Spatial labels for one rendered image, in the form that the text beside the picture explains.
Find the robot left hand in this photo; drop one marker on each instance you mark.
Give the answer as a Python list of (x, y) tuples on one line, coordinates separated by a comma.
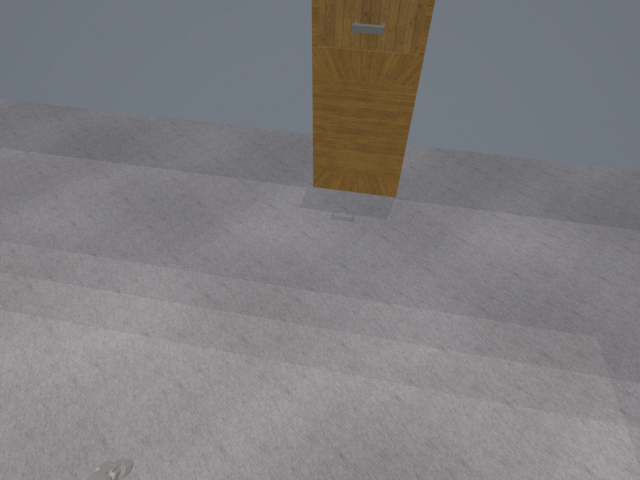
[(111, 470)]

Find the cabinet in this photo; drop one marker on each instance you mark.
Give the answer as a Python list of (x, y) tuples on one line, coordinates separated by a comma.
[(363, 102)]

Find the drawer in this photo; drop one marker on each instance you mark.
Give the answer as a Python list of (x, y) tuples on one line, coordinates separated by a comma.
[(403, 24)]

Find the handle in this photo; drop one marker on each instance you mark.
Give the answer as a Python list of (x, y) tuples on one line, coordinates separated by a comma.
[(368, 28)]

